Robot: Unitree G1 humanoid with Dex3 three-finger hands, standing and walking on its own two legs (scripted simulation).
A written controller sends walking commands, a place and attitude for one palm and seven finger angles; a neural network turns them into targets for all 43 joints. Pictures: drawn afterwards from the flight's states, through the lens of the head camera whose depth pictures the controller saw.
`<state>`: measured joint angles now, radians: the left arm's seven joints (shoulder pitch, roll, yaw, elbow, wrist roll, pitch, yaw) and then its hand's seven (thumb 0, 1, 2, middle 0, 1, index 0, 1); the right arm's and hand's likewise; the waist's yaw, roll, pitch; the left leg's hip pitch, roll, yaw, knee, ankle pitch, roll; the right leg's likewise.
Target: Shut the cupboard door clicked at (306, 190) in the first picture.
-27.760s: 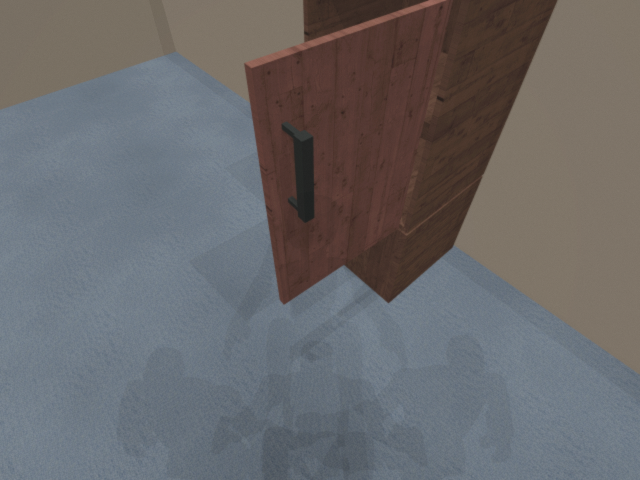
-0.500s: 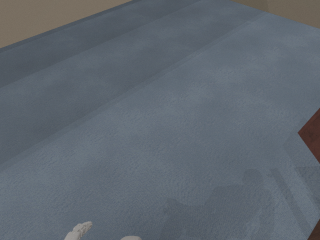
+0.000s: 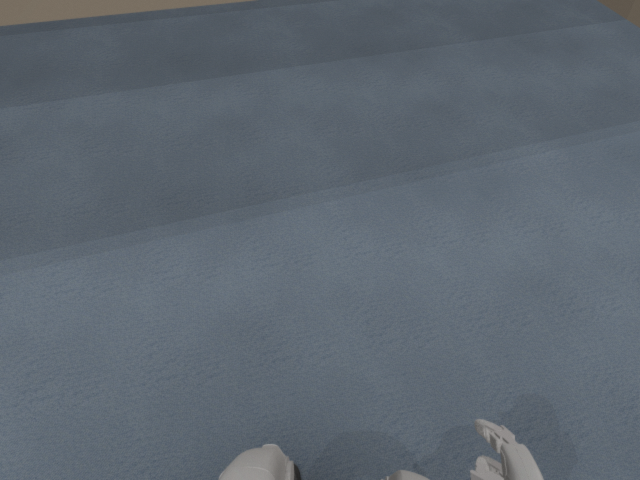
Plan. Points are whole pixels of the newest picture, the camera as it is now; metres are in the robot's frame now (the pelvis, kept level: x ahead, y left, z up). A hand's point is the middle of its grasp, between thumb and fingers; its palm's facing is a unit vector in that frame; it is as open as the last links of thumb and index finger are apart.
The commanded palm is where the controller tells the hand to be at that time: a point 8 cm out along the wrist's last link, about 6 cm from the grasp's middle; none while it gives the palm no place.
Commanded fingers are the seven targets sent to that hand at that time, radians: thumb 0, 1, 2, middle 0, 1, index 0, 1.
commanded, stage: walk to a spot facing it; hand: left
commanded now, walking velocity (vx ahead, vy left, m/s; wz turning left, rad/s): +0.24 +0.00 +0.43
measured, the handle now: out of the picture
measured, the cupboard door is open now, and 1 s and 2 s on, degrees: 57 57 57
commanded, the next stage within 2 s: turn to face it in 0.02 s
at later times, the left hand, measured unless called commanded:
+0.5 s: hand (249, 391) +0.24 +0.13 -0.14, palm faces -0.03 -0.98 -0.21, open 7.3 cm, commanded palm none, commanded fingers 0.00 0.90 0.90 -0.20 -0.30 -0.20 -0.30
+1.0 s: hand (229, 317) +0.35 +0.18 -0.14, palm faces -0.28 -0.93 -0.22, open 7.4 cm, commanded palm none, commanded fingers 0.00 0.90 0.90 -0.20 -0.30 -0.20 -0.30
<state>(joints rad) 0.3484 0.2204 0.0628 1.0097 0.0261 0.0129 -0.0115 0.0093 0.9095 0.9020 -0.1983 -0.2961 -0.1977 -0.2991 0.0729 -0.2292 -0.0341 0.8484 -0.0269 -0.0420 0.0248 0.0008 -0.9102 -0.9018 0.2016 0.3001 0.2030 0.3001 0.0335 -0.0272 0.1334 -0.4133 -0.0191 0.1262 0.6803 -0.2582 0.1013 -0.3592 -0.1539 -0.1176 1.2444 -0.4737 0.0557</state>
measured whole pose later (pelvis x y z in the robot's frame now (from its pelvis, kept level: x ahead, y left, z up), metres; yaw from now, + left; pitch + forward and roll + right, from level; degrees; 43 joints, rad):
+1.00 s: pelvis +0.20 +0.00 +0.03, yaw -21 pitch +0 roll -3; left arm 0.18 0.28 0.10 0.90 0.02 0.08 -0.04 0.01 0.91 0.90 -0.19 -0.30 -0.19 -0.30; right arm 0.17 -0.19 -0.02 0.88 -0.03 0.01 -0.03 0.00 -0.90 -0.90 0.21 0.30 0.21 0.30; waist 0.03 -0.01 0.08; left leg -0.19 0.10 0.14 0.48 -0.29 0.01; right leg -0.48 -0.01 -0.04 1.01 -0.43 0.06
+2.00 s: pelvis +0.22 -0.02 +0.01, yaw -57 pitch +1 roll -1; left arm 0.12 0.22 0.06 0.87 0.03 0.04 -0.02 0.00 0.91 0.90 -0.20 -0.30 -0.20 -0.30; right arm 0.24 -0.27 -0.06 0.94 -0.02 0.06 -0.01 0.01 -0.91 -0.90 0.21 0.30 0.21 0.30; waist -0.03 0.07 0.09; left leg -0.40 0.15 0.13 0.93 -0.51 -0.07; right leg -0.28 0.00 -0.06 0.62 -0.35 -0.03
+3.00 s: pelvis +0.22 -0.06 +0.02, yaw -89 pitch +1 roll +0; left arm 0.18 0.20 0.04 0.91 0.03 0.03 -0.01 0.00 0.90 0.90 -0.20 -0.30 -0.20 -0.30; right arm 0.18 -0.25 -0.05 0.91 -0.02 0.06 -0.01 0.01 -0.91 -0.90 0.20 0.30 0.20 0.30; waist -0.02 0.03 0.06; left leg -0.50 0.08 0.02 1.00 -0.38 -0.10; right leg -0.25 0.04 0.02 0.48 -0.26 -0.03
